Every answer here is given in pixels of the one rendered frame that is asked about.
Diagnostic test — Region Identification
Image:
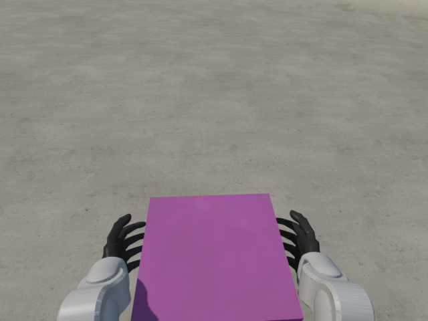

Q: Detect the robot left forearm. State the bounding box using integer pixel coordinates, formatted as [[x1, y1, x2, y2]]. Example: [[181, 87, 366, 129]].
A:
[[57, 257, 131, 321]]

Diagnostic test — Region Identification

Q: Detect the robot right hand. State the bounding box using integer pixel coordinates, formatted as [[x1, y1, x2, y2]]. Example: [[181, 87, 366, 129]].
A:
[[276, 210, 320, 273]]

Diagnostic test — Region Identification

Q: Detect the robot left hand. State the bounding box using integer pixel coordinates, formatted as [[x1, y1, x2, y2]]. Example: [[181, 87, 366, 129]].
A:
[[102, 214, 146, 273]]

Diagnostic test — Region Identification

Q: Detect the robot right forearm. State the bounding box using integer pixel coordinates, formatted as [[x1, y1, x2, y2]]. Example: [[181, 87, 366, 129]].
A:
[[297, 252, 375, 321]]

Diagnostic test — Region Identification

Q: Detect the carton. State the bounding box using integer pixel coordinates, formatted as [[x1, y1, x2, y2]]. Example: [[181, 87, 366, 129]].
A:
[[130, 193, 304, 321]]

